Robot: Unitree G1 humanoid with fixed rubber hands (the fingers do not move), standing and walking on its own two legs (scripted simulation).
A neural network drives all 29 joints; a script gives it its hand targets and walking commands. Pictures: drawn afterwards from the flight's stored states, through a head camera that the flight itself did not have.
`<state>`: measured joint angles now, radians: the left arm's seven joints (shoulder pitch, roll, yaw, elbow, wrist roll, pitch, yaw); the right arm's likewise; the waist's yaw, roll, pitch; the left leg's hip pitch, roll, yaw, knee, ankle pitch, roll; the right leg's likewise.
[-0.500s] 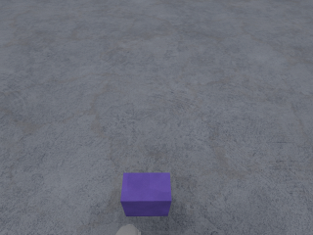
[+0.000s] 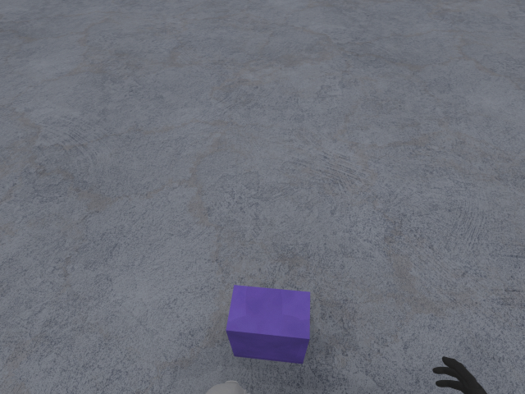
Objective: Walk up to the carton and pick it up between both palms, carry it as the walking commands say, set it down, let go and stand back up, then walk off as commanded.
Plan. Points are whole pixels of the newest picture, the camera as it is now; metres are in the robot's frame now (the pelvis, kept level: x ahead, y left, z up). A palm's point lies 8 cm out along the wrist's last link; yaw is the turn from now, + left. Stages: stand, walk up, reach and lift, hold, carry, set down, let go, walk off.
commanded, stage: walk up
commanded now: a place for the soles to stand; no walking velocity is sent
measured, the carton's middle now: (269, 326) +0.44 +0.03 -0.60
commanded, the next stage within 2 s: reach and lift in 1.98 s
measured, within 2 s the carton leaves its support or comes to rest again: neither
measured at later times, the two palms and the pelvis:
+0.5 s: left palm out of the picture +0.12 +0.31 -0.08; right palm out of the picture +0.09 -0.26 -0.08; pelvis +0.01 +0.03 +0.04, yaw -2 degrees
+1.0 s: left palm out of the picture +0.08 +0.32 -0.09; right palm out of the picture +0.09 -0.25 -0.07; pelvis +0.02 +0.04 +0.05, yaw -1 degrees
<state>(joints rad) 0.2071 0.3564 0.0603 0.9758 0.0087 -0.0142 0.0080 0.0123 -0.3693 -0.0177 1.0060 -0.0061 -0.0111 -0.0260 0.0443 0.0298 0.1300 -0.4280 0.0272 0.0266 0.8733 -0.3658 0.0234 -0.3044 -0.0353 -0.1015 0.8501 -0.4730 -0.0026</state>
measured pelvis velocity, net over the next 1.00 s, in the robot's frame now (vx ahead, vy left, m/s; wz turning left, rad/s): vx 0.02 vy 0.04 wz -0.02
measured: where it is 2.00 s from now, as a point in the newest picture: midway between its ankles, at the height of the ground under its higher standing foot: outside the picture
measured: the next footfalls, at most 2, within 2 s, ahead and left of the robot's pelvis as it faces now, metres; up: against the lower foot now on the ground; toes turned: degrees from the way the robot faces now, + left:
none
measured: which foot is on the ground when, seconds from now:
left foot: down 0.00-1.00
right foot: down 0.00-1.00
